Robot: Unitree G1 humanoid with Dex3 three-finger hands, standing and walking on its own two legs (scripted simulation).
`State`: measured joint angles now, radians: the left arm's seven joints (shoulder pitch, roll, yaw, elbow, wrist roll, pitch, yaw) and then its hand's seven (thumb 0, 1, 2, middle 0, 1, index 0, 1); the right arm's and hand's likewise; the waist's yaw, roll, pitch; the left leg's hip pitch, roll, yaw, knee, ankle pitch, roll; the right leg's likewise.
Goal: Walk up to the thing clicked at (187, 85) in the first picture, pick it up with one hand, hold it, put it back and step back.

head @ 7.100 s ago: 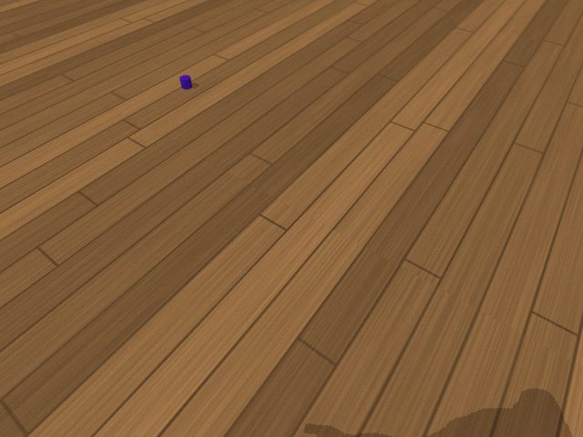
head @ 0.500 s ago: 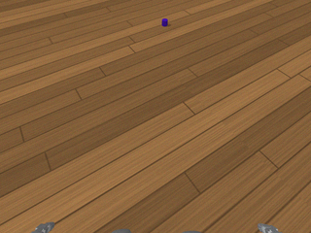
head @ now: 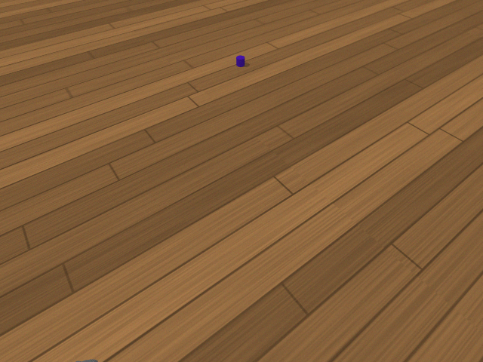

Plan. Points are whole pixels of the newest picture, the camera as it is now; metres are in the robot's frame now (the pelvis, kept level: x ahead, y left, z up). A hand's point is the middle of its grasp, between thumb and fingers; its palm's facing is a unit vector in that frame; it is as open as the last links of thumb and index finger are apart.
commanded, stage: walk up
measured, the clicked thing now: (240, 61) +2.40 -0.02 -0.75
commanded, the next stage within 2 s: stand in 0.08 s
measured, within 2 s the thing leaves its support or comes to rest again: neither
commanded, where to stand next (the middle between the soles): +0.06 +0.02 m, yaw +0 degrees
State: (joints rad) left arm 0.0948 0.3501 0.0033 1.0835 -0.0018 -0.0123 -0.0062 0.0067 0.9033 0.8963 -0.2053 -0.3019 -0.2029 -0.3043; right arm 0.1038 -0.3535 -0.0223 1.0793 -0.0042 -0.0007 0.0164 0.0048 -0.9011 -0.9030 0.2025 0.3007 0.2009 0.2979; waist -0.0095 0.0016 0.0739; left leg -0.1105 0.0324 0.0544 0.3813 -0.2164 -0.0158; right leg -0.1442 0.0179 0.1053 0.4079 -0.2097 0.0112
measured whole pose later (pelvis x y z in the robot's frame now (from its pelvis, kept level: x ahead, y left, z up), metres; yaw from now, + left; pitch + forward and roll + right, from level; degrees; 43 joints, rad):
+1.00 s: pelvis +0.00 +0.00 +0.00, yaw +2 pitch -2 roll +0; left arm 0.11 0.36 -0.01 1.12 0.01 -0.01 -0.01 0.01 0.90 0.90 -0.20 -0.30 -0.20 -0.30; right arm 0.10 -0.35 -0.01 1.13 0.00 0.00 0.01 0.00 -0.90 -0.90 0.20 0.30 0.20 0.30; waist -0.01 0.00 0.06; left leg -0.11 0.02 0.01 0.32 -0.17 -0.02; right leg -0.12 0.00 0.06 0.33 -0.17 0.02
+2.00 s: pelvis +0.01 +0.00 +0.00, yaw +3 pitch -2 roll +0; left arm 0.12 0.36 -0.01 1.11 0.01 -0.01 0.00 0.01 0.90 0.90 -0.20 -0.30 -0.20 -0.30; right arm 0.10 -0.35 -0.01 1.12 0.00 0.00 0.01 0.00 -0.90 -0.90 0.20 0.30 0.20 0.30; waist -0.01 0.00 0.06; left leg -0.10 0.02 0.01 0.32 -0.19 -0.01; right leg -0.10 0.00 0.06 0.32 -0.19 0.02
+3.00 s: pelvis +0.00 +0.00 +0.00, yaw +3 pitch -2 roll +0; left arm 0.14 0.36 -0.01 1.11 0.01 -0.01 0.00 0.01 0.90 0.90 -0.20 -0.30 -0.20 -0.30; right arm 0.12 -0.35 -0.01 1.13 0.00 0.00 0.01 0.00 -0.90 -0.90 0.20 0.30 0.20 0.30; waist -0.01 0.00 0.06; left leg -0.11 0.01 0.00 0.32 -0.17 -0.01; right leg -0.11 -0.01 0.05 0.32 -0.17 0.02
